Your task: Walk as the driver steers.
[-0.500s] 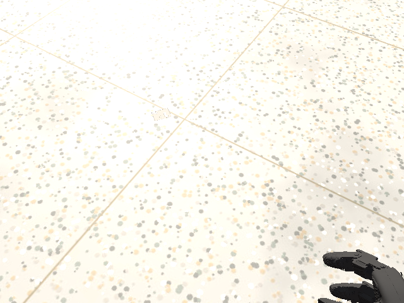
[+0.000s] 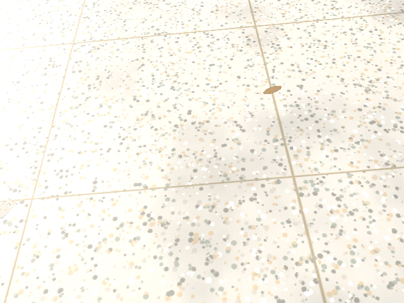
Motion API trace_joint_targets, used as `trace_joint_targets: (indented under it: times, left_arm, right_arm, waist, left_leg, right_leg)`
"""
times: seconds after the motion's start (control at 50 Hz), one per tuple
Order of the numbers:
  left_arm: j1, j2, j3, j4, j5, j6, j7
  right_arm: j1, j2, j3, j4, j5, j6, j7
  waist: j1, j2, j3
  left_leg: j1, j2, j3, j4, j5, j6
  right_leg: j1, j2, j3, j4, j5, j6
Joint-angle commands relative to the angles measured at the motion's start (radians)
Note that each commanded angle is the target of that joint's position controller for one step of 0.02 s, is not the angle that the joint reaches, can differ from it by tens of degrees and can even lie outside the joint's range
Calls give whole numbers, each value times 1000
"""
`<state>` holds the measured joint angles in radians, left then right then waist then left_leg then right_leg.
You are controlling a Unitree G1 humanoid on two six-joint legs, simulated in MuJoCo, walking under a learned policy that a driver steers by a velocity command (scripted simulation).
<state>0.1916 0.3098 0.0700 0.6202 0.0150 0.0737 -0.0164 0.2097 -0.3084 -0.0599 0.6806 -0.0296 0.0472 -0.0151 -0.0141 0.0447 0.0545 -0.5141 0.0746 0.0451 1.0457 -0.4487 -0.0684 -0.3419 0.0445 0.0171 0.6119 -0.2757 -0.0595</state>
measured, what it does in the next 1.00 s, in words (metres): steps on the spot: left foot, then right foot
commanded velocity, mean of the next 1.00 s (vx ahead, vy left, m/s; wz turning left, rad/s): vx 0.03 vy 0.00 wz -0.28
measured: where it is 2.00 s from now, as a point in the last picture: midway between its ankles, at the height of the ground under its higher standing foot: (247, 247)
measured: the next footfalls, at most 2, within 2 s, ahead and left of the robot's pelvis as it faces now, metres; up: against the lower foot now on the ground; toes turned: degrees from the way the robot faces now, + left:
left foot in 0.34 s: +0.09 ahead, +0.11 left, +0.00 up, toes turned -13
right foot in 0.66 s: -0.01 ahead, -0.08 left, +0.00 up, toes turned -9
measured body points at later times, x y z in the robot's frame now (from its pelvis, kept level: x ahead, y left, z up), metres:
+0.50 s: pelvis +0.02 +0.03 +0.01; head +0.04 +0.06 +0.46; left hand +0.20 +0.26 -0.12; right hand +0.08 -0.25 -0.08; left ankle +0.05 +0.11 -0.73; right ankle -0.04 -0.09 -0.68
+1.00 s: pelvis +0.01 +0.02 +0.01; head +0.00 +0.03 +0.46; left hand +0.13 +0.26 -0.12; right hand +0.01 -0.25 -0.12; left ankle +0.05 +0.11 -0.72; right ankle -0.06 -0.08 -0.73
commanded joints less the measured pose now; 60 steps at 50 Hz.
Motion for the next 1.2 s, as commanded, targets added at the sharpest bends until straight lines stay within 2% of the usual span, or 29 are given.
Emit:
trace_joint_targets:
  times: [0.02,0.08,0.2,0.28,0.32,0.34,0.36,0.38,0.4,0.44,0.48,0.56,0.62,0.64,0.66,0.68,0.7,0.72,0.78,0.9,0.92,0.96,1.0,1.02,1.06,1.12,1.16,1.18,1.2]
  left_arm:
    - [-49,163,49,-80,-10,-5,15]
    - [2,168,53,-63,-8,-15,8]
    - [41,152,42,-43,9,-18,5]
    - [7,146,34,-30,10,-17,1]
    - [-26,127,23,-24,-8,-19,8]
    - [-3,80,8,-25,-11,-26,12]
    - [45,29,-6,-30,-15,-31,13]
    - [27,110,17,-18,8,-26,19]
    - [27,121,24,-3,7,-24,18]
    - [48,90,19,34,0,-21,9]
    - [62,64,8,56,-2,-18,3]
    - [12,20,-17,70,-14,-11,10]
    - [59,14,-25,114,-14,-20,24]
    - [54,36,-25,121,-4,-30,29]
    - [52,75,-23,118,12,-43,35]
    - [-7,105,-17,128,5,-48,36]
    - [-33,47,-31,126,1,-56,30]
    - [-23,37,-36,133,1,-62,30]
    - [22,52,-37,185,-2,-70,44]
    - [33,41,-42,250,-2,-72,48]
    - [73,61,-33,270,-1,-69,48]
    - [122,115,-13,275,10,-57,38]
    - [106,146,6,274,-1,-69,33]
    - [103,125,6,272,6,-80,31]
    - [44,118,11,257,5,-107,24]
    - [-35,126,20,250,-9,-127,16]
    - [-69,93,16,243,3,-127,15]
    - [-104,16,-7,218,18,-136,13]
    - [-140,-54,-27,153,3,-150,6]
  right_arm:
    - [8,-97,-25,-61,-13,-19,-2]
    - [1,-68,-14,-59,2,-12,4]
    - [-28,-56,-1,-60,12,-10,-1]
    - [12,-56,2,-54,27,-16,-5]
    - [74,-38,7,-36,20,-28,-14]
    - [62,-81,3,-45,1,-38,-22]
    - [-17,-165,-7,-76,-6,-42,-21]
    - [16,-159,-13,-58,0,-42,-11]
    - [3,-104,3,-53,9,-45,-4]
    - [-63,-67,13,-53,10,-47,-6]
    - [-52,-61,14,-39,13,-48,-11]
    - [5,-66,9,0,12,-40,-4]
    - [4,-78,2,25,18,-27,-1]
    - [18,-68,3,31,17,-31,-1]
    - [21,-48,8,23,17,-38,4]
    - [23,-13,17,21,28,-41,9]
    - [-5,-24,17,45,18,-40,7]
    - [-23,-41,10,57,16,-39,6]
    - [-14,-42,7,89,15,-41,8]
    - [-2,-28,11,176,18,-41,3]
    - [21,-41,5,192,17,-38,5]
    - [-27,-67,-7,173,4,-28,19]
    - [-139,-7,9,117,11,-40,31]
    - [-150,-44,-4,112,8,-51,33]
    - [-94,-51,-10,123,9,-72,48]
    - [29,-23,-9,159,20,-84,55]
    - [248,-44,-25,243,15,-92,36]
    - [406,-110,-41,279,-3,-109,21]
    - [411,-165,-40,265,-17,-122,24]
  waist:
    - [2,-184,-97]
    - [19,-128,-128]
    - [58,-165,-127]
    - [35,-181,-118]
    - [-16,-148,-110]
    - [2,-34,-107]
    - [46,168,-93]
    - [11,165,-94]
    - [25,96,-74]
    - [47,83,-56]
    - [36,106,-72]
    - [-11,130,-101]
    - [19,113,-95]
    - [14,83,-102]
    - [2,10,-126]
    - [-46,-151,-80]
    - [-21,-128,-70]
    - [-4,-106,-49]
    - [0,-124,-39]
    - [2,-67,-12]
    - [10,-74,-58]
    - [50,-116,47]
    - [76,-238,152]
    - [77,-192,128]
    - [26,-141,52]
    - [-50,-189,29]
    - [-145,-34,21]
    - [-217,182,-30]
    - [-176,294,-36]
  left_leg:
    - [-115,-28,-69,79,103,0]
    - [-110,-49,-81,-5,98,2]
    - [10,-75,-79,-196,65,38]
    - [175,-108,-60,-364,45,74]
    - [338,-100,-64,-620,199,100]
    - [390,32,-205,-742,190,126]
    - [406,242,-472,-834,294,206]
    - [284,310,-508,-802,422,310]
    - [264,266,-449,-794,449,324]
    - [270,150,-295,-769,456,267]
    - [349,106,-226,-730,579,250]
    - [434,97,-220,-685,585,252]
    - [391,79,-217,-638,590,216]
    - [336,79,-227,-636,559,181]
    - [281,59,-209,-613,487,145]
    - [305,-29,-129,-656,325,119]
    - [374,-37,-121,-667,289,106]
    - [382,-33,-127,-661,303,109]
    - [388,-11,-141,-662,369,122]
    - [368,-11,-146,-696,326,112]
    - [369,-49,-116,-657,107,123]
    - [151,-87,-103,-562,-232,141]
    - [-17,-85,7,-351,76,119]
    - [-67,-51,-30,-271,79,118]
    - [-40,-23,-46,-285,93,120]
    - [313,-62,39,-488,113,137]
    - [641,-119,88,-590,122,128]
    - [783,67,-191,-720,-108,159]
    - [761,290,-718,-935,-469,238]
  right_leg:
    - [139,-185,292,-264,336,-145]
    - [187,-180,330,-247,346,-153]
    - [164,-195,398,-228,325,-170]
    - [110,-185,442,-202,401,-144]
    - [42,-141,436,-160,314,-83]
    - [-13,-78,378,-80,143,-24]
    - [-124,96,193,62,-132,26]
    - [-54,96,135,210,-292,41]
    - [-37,79,151,287,-261,46]
    - [-27,71,137,342,-169,65]
    - [-36,69,110,287,-168,87]
    - [42,29,27,28,-190,93]
    - [189,20,-6,-272,40,65]
    - [264,-18,55,-314,124,50]
    - [323,-113,156,-306,184,30]
    - [203,-157,202,-267,239,-5]
    - [144,-159,202,-271,177,-9]
    - [122,-136,183,-278,133,2]
    - [133,-111,161,-282,138,14]
    - [137,-111,158,-298,97,5]
    - [154,-88,154,-299,-146,-18]
    - [118,-138,281,-370,-612,-96]
    - [154,-320,493,-527,-609,-184]
    - [185,-352,516,-550,-505,-197]
    - [243,-318,410,-528,-337,-174]
    - [32,-223,226,-475,-307,-131]
    - [-205,-146,147,-241,-332,-116]
    - [-347,-40,22,153,-225,-82]
    - [-558,62,33,420,-231,-69]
